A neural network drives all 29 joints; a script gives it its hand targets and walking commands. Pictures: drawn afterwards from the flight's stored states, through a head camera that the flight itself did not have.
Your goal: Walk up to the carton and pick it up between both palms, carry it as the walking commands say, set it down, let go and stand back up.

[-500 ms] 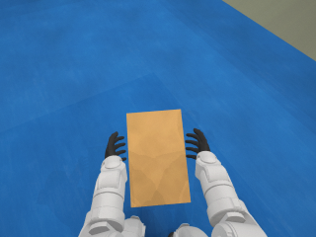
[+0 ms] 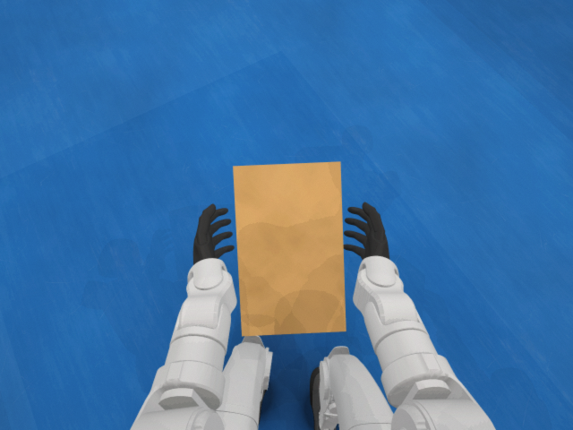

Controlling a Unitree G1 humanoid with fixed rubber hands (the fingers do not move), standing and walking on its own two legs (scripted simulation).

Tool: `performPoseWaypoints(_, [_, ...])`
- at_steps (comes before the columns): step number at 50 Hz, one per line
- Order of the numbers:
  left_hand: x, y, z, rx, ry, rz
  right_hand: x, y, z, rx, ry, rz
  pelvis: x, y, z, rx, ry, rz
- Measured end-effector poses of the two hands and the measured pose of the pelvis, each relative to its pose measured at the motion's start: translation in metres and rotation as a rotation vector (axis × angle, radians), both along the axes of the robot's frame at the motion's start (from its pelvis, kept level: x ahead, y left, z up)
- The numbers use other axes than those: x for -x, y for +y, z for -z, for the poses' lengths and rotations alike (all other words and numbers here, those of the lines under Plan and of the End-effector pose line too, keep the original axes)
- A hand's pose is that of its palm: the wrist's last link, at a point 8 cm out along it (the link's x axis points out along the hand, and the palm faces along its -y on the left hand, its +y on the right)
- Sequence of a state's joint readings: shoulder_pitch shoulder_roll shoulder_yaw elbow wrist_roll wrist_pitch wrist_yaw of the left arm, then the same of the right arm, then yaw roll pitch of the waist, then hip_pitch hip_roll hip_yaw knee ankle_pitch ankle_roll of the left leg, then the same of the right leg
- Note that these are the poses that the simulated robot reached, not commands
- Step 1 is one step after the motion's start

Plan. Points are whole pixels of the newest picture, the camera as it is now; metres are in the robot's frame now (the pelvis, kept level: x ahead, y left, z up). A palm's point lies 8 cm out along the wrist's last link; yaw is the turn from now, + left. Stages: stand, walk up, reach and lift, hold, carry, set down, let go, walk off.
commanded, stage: set down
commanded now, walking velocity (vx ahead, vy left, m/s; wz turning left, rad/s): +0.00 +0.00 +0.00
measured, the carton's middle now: (289, 244) +0.40 +0.04 -0.16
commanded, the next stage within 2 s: none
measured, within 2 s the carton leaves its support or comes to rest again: neither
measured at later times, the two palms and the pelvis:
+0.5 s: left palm (210, 257) +0.36 +0.17 -0.15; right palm (351, 250) +0.39 -0.07 -0.14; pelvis -0.03 +0.02 -0.08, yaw +0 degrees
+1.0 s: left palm (221, 254) +0.40 +0.17 -0.27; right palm (338, 246) +0.43 -0.07 -0.27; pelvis -0.07 +0.02 -0.15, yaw -1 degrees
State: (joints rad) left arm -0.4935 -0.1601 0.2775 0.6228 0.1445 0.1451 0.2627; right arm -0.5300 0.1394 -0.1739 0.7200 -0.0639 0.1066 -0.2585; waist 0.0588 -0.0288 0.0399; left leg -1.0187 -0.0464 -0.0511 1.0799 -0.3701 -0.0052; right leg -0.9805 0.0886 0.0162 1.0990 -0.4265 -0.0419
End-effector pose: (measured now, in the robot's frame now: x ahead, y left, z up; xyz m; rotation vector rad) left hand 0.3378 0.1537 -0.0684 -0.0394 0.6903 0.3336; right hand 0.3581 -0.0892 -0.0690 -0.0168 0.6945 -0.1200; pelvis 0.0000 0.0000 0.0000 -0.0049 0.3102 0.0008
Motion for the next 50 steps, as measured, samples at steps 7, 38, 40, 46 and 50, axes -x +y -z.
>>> performPoseWaypoints(7, [0.002,0.006,0.029,0.017,0.006,-0.024,-0.002,0.007,0.025,0.003,0.009,-0.001,0.006,0.005,0.022,0.002,0.038,0.011])
performPoseWaypoints(38, [-0.043,0.016,0.125,0.004,0.023,-0.034,-0.052,0.017,0.121,0.032,0.022,-0.026,0.036,0.027,0.12,0.026,0.174,0.004])
performPoseWaypoints(40, [-0.046,0.016,0.134,0.004,0.023,-0.038,-0.055,0.019,0.131,0.032,0.022,-0.029,0.038,0.027,0.126,0.027,0.17,0.004])
performPoseWaypoints(46, [-0.056,0.019,0.169,-0.003,0.002,-0.046,-0.068,0.022,0.165,0.023,0.001,-0.032,0.052,0.025,0.142,0.03,0.078,0.003])
performPoseWaypoints(50, [-0.063,0.021,0.201,0.003,-0.039,-0.059,-0.075,0.024,0.197,0.002,-0.037,-0.019,0.065,0.023,0.155,0.037,0.002,0.001])
